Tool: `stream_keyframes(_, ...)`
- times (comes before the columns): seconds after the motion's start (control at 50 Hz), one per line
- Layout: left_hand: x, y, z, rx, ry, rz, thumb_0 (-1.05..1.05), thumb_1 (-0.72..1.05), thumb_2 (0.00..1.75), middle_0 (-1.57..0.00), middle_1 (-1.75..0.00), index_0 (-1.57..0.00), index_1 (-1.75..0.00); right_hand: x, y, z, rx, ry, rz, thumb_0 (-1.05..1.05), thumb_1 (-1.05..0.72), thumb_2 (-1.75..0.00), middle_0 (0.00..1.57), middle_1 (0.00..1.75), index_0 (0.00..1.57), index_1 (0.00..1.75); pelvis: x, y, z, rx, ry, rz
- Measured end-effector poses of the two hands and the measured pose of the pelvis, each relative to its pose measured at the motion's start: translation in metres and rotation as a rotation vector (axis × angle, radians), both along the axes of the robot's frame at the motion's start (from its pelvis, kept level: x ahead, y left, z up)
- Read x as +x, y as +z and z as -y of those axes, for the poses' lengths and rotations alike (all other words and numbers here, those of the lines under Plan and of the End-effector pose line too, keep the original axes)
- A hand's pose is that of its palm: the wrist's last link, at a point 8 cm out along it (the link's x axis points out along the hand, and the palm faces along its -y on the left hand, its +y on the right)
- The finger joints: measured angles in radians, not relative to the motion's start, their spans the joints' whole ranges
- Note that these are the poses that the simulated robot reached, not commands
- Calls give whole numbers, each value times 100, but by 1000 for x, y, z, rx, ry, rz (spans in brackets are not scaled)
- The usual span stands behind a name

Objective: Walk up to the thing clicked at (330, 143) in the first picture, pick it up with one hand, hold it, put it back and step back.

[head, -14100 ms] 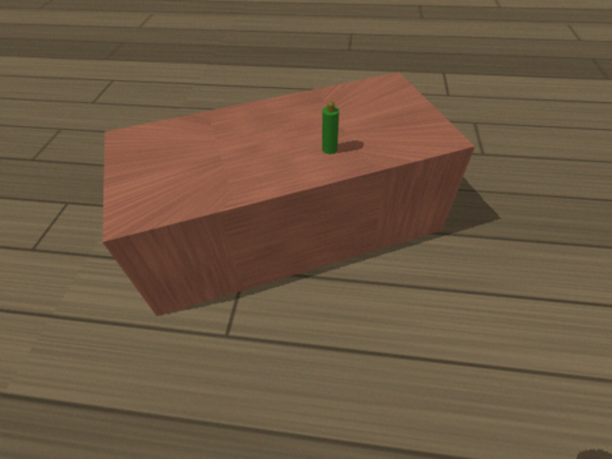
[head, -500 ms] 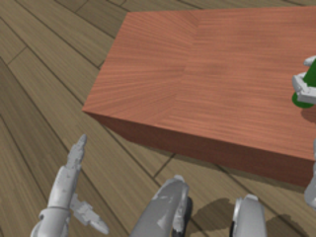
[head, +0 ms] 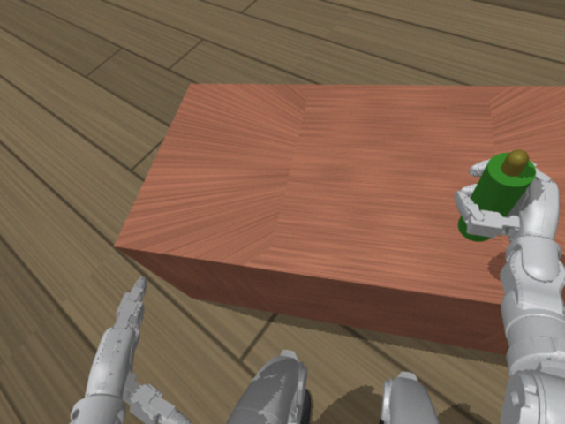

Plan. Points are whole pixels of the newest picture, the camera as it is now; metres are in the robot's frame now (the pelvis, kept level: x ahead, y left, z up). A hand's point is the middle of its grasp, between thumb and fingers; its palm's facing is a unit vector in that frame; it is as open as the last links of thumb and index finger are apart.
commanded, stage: lift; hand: right
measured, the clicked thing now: (494, 196) +0.44 -0.19 +0.01
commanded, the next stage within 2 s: hold in 1.00 s
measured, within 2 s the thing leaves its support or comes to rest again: neither
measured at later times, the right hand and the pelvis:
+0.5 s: hand (498, 223) +0.38 -0.17 +0.06, palm faces +0.13 +0.99 -0.02, open 6.9 cm; pelvis +0.01 +0.00 +0.04, yaw -1 degrees
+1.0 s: hand (510, 234) +0.35 -0.17 +0.09, palm faces +0.14 +0.99 -0.02, open 6.9 cm; pelvis +0.01 +0.00 +0.05, yaw -1 degrees
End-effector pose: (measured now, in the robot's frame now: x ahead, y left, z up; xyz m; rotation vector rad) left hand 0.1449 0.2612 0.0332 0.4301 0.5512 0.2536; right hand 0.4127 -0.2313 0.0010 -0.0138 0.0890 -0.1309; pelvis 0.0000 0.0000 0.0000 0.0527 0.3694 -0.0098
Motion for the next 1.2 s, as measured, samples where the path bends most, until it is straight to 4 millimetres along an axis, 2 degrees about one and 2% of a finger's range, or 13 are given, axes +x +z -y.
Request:
stream_keyframes(0.2, 5, -1, 2, -58, 10, -17, -2, -56, 7, -6, -5, -5, -6, -34, 28, 0, -3, -8, 7, -2, 2, -109, 85, 108, 91, 109, 4, 20, 2, -19, -4, 64)
stream_keyframes(0.38, 8, -4, 2, -94, 29, -30, -2, -55, 6, -6, -5, -5, -5, -56, 44, -3, -3, -8, 20, -2, 2, -109, 85, 107, 91, 109, 7, 31, 2, -31, -3, 106)
stream_keyframes(0.5, 11, -2, 6, -121, 31, -21, -2, -54, 6, -5, -5, -5, -5, -65, 56, -6, -2, -4, 30, -2, 2, -109, 85, 107, 91, 109, 9, 37, 1, -35, -3, 134)
stream_keyframes(0.66, 10, -1, 1, -125, 52, -25, -2, -54, 5, -5, -5, -5, -5, -74, 71, -8, -3, -9, 48, -2, 2, -109, 85, 107, 91, 109, 10, 44, 1, -39, -2, 160)
stream_keyframes(1.2, 8, 1, 4, -154, 69, -25, -2, -54, 5, -6, -6, -5, -6, -102, 97, -6, -7, -12, 58, -2, 2, -109, 85, 107, 92, 109, 8, 58, 3, -44, -5, 226)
